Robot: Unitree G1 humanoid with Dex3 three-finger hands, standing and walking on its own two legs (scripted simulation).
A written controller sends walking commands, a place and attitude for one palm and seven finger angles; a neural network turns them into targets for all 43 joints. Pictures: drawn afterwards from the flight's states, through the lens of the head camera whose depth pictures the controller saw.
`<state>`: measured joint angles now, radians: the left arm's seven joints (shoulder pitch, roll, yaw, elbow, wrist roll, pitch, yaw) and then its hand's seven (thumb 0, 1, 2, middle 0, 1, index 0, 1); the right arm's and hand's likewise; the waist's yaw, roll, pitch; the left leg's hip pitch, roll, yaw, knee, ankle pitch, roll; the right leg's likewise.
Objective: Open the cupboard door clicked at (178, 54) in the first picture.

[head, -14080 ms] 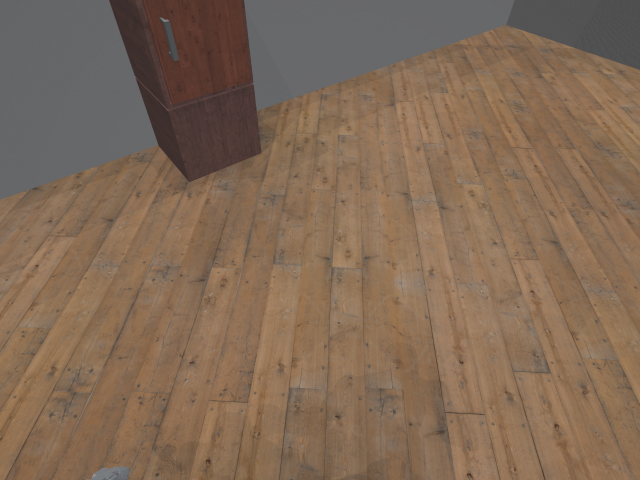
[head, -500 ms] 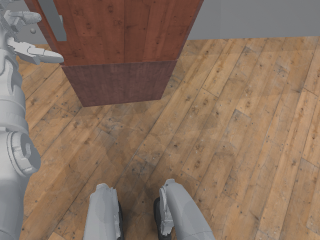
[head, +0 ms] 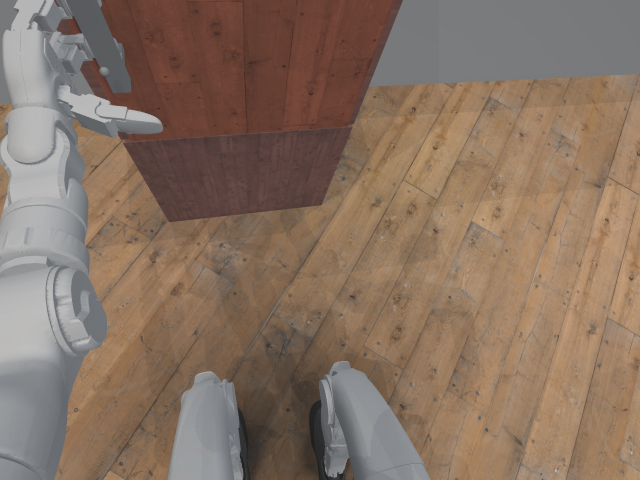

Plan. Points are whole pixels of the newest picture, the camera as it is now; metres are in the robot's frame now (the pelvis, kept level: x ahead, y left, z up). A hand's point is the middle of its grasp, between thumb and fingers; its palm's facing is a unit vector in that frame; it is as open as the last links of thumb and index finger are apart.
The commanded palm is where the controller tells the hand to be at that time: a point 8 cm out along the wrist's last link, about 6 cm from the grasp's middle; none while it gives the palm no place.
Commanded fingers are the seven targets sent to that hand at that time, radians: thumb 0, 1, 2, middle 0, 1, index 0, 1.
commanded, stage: slide the fingers in behind the handle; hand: left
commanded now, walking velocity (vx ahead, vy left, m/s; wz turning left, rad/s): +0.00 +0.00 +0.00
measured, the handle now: (100, 24) +0.61 +0.18 +0.07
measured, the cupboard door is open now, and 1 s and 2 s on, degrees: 0 0 10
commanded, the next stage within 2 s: close the thumb around the handle in 0.66 s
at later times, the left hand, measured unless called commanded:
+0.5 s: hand (132, 71) +0.57 +0.15 +0.05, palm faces +0.07 -1.00 -0.03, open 13.9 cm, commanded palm +0.54 +0.18 +0.05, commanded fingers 0.00 -0.50 0.30 -0.30 -1.20 -0.30 -1.20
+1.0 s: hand (125, 71) +0.56 +0.16 +0.05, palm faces +0.07 -1.00 -0.02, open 12.4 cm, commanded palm +0.54 +0.18 +0.05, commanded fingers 0.00 0.23 0.61 -0.35 -1.28 -0.35 -1.28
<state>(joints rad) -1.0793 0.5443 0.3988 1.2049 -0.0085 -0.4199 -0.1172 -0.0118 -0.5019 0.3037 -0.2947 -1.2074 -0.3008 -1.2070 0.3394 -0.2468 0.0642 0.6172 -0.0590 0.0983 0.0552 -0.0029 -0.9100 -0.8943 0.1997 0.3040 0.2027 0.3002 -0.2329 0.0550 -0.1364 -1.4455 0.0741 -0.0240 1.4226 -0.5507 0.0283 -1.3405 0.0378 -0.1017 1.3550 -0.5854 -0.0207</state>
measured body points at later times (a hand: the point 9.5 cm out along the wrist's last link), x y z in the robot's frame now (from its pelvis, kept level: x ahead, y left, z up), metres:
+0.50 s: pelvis +0.00 +0.00 +0.00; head +0.19 +0.03 +0.41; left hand +0.56 +0.21 +0.05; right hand -0.01 -0.26 -0.11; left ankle +0.04 +0.10 -0.59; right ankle +0.02 -0.12 -0.59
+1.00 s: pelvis +0.00 +0.00 +0.00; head +0.19 +0.03 +0.41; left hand +0.56 +0.21 +0.05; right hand +0.00 -0.26 -0.11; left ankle +0.04 +0.10 -0.59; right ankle +0.02 -0.12 -0.59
